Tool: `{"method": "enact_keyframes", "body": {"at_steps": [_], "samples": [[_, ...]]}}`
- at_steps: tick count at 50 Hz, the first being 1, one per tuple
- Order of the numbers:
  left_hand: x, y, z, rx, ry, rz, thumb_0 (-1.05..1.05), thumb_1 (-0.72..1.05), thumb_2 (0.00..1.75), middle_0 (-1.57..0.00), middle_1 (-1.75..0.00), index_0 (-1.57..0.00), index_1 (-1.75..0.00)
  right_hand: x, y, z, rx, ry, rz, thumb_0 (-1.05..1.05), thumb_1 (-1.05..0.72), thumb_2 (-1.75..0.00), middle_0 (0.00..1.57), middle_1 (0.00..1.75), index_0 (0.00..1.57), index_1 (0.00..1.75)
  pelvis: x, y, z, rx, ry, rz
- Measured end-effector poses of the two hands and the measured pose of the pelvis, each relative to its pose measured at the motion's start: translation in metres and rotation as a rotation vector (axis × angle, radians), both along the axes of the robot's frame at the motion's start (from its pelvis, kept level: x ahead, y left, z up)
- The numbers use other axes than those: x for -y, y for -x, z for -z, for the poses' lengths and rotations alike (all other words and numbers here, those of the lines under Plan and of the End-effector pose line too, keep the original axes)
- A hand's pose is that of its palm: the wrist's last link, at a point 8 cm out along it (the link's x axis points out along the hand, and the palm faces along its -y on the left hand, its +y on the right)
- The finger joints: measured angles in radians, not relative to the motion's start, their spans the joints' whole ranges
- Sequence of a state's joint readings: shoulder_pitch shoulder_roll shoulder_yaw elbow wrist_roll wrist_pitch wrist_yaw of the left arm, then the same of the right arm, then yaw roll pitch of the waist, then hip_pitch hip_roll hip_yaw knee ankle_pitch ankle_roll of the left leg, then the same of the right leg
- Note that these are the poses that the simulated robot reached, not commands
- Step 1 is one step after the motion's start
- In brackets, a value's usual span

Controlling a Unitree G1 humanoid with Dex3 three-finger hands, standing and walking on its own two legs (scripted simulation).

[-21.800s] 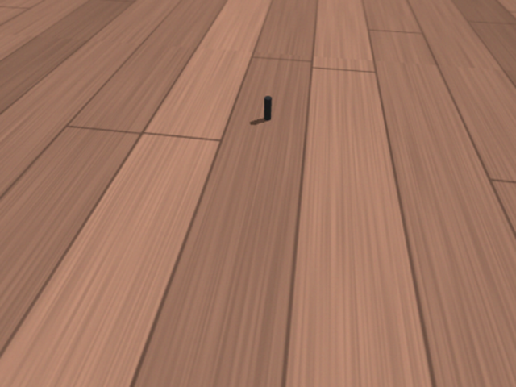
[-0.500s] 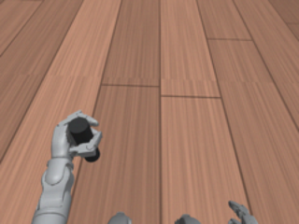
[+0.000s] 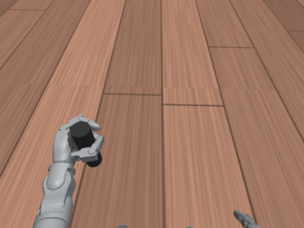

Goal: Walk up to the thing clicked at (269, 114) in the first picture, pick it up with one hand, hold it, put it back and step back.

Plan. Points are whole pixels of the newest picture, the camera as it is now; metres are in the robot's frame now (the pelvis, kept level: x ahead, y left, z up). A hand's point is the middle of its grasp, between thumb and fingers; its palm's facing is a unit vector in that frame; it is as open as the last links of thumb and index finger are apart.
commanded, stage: hold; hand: left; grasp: from the side
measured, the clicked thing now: (88, 146) +0.33 +0.19 +0.02
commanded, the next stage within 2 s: none
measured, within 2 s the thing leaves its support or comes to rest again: neither
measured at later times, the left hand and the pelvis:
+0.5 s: hand (90, 142) +0.32 +0.17 +0.06, palm faces +0.06 -1.00 -0.03, open 6.0 cm; pelvis +0.00 +0.00 +0.01, yaw +0 degrees
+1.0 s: hand (91, 144) +0.31 +0.16 +0.07, palm faces +0.07 -1.00 -0.02, open 6.0 cm; pelvis -0.01 +0.00 +0.01, yaw +0 degrees
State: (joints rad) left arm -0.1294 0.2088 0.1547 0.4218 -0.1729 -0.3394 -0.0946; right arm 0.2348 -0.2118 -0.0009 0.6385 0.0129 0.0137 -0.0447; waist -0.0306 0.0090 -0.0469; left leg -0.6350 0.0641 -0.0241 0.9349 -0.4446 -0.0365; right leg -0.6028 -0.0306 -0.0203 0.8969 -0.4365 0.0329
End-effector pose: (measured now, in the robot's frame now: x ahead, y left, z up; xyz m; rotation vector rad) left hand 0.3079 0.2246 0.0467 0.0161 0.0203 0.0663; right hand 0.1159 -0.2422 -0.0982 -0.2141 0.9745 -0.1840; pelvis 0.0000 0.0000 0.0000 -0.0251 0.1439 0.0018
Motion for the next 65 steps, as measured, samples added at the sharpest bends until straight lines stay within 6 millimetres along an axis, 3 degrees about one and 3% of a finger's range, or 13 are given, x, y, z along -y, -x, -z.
{"method": "enact_keyframes", "body": {"at_steps": [30,65], "samples": [[0.005,0.012,-0.02,0.019,0.0,-0.012,0.01,0.1,1.12,-0.97,-1.15,-0.95,-1.13,-0.001,-0.005,-0.014,0.037,-0.015,-0.01,0.01,-0.9,-0.9,0.2,0.3,0.2,0.3,0.002,0.003,-0.012,0.056,-0.007,-0.001],[0.009,0.017,-0.02,0.014,-0.005,0.002,0.01,0.1,1.12,-0.97,-1.15,-0.94,-1.14,0.003,0.003,-0.015,0.034,-0.018,-0.004,0.01,-0.9,-0.9,0.2,0.3,0.2,0.3,0.004,0.007,-0.015,0.069,-0.01,-0.001]]}}
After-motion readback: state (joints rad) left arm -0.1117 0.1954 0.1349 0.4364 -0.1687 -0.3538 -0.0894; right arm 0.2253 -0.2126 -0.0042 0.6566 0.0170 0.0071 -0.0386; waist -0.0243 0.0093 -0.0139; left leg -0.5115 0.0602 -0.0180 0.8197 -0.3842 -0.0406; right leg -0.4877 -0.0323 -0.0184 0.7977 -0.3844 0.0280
